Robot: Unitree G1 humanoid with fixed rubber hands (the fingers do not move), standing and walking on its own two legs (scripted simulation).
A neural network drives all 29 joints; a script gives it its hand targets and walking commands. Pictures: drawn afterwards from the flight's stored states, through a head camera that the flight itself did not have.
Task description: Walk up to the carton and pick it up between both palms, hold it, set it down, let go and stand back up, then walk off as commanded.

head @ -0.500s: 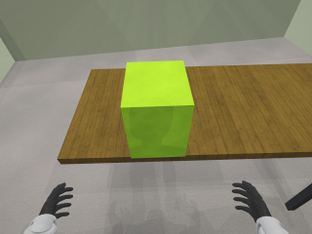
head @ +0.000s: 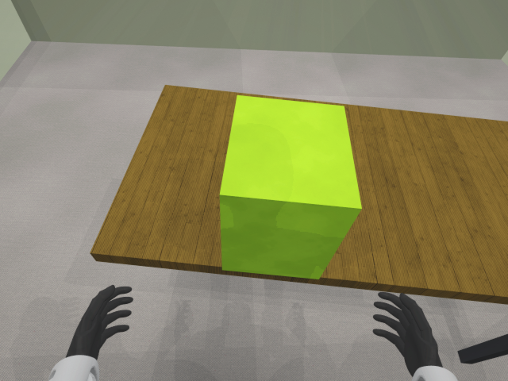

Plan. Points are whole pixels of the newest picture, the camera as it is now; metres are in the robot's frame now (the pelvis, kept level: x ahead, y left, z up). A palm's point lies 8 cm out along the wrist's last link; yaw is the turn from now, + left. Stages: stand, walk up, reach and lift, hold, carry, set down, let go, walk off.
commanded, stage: reach and lift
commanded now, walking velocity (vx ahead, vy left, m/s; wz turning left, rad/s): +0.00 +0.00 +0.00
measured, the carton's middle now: (280, 192) +0.41 +0.01 +0.04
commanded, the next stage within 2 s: none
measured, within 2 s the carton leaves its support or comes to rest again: neither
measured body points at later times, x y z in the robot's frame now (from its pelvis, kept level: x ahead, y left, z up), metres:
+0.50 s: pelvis -0.01 +0.01 +0.00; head -0.01 +0.08 +0.45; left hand +0.18 +0.23 +0.03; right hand +0.19 -0.17 +0.08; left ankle -0.03 +0.11 -0.75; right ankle -0.01 -0.08 -0.75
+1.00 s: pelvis -0.06 -0.02 +0.00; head -0.07 +0.01 +0.45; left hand +0.29 +0.21 +0.10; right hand +0.26 -0.19 +0.13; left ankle -0.03 +0.11 -0.75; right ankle -0.01 -0.09 -0.75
